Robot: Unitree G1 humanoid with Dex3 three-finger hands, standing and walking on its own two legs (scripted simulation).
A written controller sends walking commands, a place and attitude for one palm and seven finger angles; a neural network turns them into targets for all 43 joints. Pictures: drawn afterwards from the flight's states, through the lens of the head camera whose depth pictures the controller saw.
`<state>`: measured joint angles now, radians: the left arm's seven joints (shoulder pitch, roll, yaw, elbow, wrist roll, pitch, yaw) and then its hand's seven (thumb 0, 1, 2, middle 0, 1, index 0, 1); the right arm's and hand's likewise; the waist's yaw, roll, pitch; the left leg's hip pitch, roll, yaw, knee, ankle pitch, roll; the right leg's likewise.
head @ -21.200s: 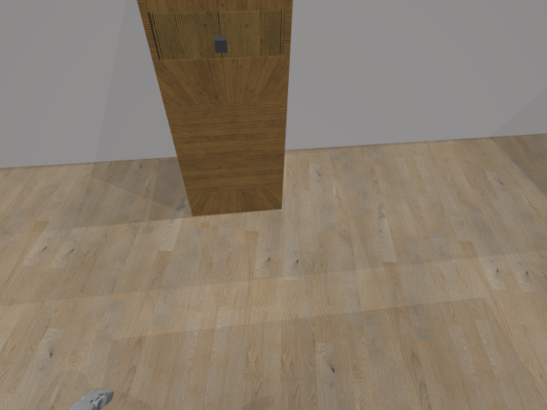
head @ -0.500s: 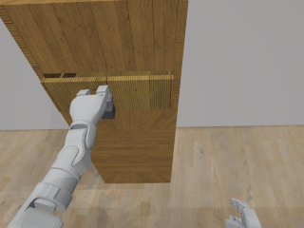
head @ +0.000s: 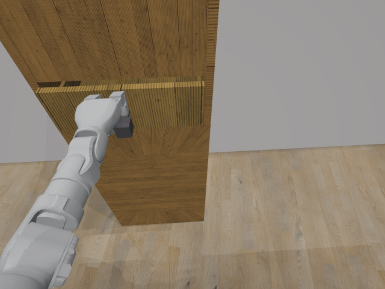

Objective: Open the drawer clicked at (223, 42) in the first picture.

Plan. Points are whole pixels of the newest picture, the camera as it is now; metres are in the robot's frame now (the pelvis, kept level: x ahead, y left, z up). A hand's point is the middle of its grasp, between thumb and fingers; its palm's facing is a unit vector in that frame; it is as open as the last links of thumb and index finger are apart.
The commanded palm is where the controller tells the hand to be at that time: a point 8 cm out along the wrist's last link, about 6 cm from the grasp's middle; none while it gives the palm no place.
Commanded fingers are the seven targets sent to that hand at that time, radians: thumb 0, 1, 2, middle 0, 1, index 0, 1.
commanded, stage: pull the drawer open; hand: left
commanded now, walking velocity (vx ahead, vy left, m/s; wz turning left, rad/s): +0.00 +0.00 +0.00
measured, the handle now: (125, 121) +0.47 +0.18 +0.08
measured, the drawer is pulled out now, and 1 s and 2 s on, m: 0.03 0.05 0.13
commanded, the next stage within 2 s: none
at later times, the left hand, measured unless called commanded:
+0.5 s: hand (108, 137) +0.42 +0.20 +0.08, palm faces +0.07 -0.11 -0.99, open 5.5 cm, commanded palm +0.36 +0.21 +0.12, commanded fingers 0.00 0.90 0.90 -0.40 -1.35 -0.40 -1.35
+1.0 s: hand (106, 141) +0.41 +0.21 +0.08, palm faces +0.09 -0.09 -0.99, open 5.4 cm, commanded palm +0.38 +0.21 +0.12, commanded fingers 0.00 0.90 0.90 -0.40 -1.35 -0.40 -1.35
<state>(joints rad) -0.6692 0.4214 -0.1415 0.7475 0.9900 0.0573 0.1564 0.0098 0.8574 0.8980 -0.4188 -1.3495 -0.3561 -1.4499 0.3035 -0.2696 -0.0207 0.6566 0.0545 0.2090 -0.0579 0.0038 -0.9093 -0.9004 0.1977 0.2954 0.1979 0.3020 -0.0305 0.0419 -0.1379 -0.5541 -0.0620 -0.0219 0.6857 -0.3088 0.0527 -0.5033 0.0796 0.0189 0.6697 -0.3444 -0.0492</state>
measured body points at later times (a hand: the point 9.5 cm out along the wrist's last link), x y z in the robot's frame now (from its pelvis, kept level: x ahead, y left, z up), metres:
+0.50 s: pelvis +0.00 +0.02 +0.00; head +0.02 +0.00 +0.45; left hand +0.41 +0.21 +0.14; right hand +0.09 -0.24 -0.12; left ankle +0.01 +0.09 -0.72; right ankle -0.01 -0.09 -0.72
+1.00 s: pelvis +0.04 +0.01 +0.00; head +0.07 -0.01 +0.45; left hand +0.40 +0.21 +0.14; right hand +0.25 -0.21 -0.11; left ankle +0.01 +0.09 -0.72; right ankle -0.01 -0.09 -0.72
